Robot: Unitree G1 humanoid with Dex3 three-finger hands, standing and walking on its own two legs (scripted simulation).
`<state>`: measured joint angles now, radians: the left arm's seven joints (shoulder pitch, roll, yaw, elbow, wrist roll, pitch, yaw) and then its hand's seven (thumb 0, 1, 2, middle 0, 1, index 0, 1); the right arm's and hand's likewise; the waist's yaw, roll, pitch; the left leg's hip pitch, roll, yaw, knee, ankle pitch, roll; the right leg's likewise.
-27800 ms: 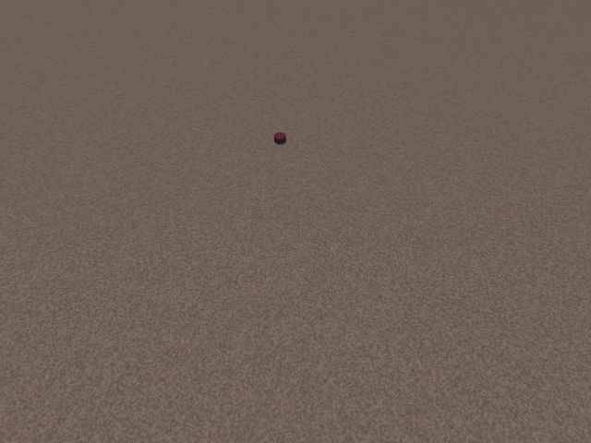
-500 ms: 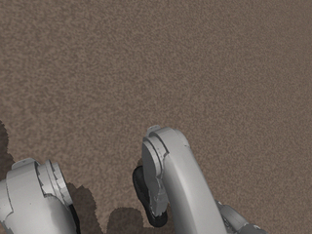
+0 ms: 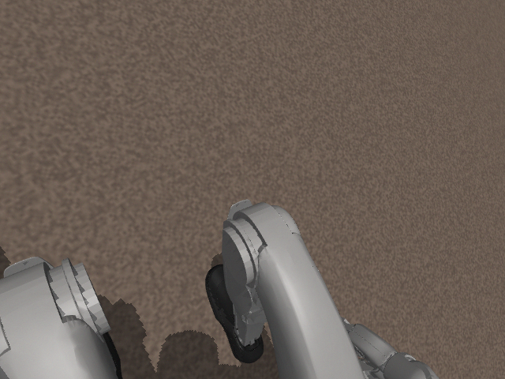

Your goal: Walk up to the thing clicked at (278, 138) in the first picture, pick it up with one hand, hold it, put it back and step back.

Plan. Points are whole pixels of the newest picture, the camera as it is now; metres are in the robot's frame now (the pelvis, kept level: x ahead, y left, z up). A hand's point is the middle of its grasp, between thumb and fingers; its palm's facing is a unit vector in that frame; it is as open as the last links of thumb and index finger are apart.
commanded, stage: open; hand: left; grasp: from above
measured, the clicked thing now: out of the picture +0.42 +0.34 -0.27
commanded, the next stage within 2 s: withdraw in 1.00 s
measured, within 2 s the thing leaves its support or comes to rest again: neither
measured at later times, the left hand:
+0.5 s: hand out of the picture +0.40 +0.34 -0.24, palm faces -0.41 -0.17 -0.89, open 11.9 cm
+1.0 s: hand out of the picture +0.40 +0.34 -0.25, palm faces -0.41 -0.19 -0.89, open 13.9 cm
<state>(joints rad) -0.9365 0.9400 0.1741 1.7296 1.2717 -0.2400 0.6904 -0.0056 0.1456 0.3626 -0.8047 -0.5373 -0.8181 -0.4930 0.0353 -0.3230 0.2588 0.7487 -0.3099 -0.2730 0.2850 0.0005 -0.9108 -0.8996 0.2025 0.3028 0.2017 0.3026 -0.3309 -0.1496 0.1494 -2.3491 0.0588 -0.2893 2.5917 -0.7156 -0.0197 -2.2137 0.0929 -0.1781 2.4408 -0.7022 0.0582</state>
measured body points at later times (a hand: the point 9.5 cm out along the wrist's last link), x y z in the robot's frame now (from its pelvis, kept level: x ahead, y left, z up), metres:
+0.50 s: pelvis +0.00 +0.00 +0.00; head +0.25 +0.13 +0.35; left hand +0.42 +0.34 -0.19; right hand +0.08 -0.25 -0.06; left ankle +0.06 +0.13 -0.26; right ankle +0.11 -0.12 -0.26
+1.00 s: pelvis +0.00 +0.00 +0.00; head +0.25 +0.14 +0.34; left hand +0.42 +0.34 -0.19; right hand +0.08 -0.25 -0.06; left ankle +0.06 +0.13 -0.26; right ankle +0.11 -0.12 -0.26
